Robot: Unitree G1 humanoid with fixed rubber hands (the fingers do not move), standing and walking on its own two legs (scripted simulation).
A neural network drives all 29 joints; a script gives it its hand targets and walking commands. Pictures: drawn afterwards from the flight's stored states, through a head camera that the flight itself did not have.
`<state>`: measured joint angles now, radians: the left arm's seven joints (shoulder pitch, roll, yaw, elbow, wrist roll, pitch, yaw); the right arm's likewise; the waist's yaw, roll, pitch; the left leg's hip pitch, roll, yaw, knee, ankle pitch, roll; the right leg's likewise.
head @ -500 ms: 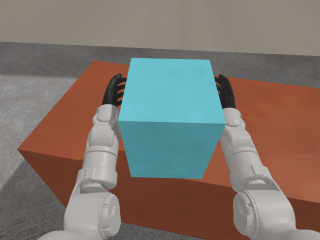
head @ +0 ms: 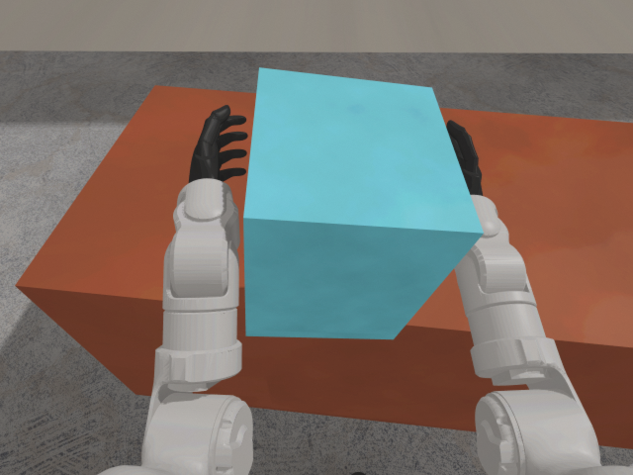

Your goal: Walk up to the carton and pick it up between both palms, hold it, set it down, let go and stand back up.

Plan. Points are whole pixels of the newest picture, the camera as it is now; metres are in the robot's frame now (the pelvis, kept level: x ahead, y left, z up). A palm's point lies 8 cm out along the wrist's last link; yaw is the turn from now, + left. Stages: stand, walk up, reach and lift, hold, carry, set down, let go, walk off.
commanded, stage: reach and lift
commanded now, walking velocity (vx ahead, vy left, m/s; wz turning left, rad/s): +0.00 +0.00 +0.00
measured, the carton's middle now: (333, 218) +0.37 -0.04 +0.12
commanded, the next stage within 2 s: hold in 0.70 s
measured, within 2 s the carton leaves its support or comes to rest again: neither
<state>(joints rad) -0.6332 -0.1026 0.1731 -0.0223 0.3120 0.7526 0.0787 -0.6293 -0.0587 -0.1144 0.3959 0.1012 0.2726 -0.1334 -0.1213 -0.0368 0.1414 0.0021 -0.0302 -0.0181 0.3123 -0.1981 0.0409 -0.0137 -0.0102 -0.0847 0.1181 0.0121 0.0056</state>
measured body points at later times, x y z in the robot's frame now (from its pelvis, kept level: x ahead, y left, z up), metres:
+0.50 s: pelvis +0.01 -0.02 +0.00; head +0.01 +0.01 +0.45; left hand +0.39 +0.12 +0.19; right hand +0.38 -0.18 +0.17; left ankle -0.01 +0.09 -0.75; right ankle +0.06 -0.13 -0.75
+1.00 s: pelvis +0.00 -0.02 +0.00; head -0.01 +0.02 +0.45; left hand +0.38 +0.13 +0.21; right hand +0.39 -0.17 +0.20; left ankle -0.01 +0.09 -0.75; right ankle +0.06 -0.13 -0.75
